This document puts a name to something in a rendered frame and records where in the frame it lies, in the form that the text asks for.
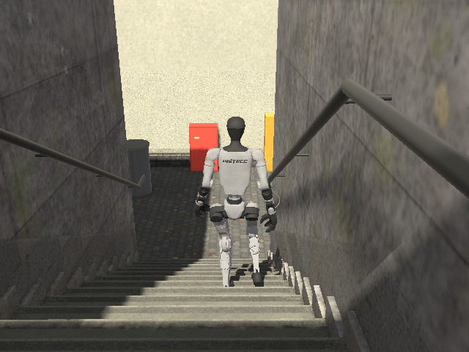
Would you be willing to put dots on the stairs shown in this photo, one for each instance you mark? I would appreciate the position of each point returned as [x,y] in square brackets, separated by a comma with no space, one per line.
[182,298]

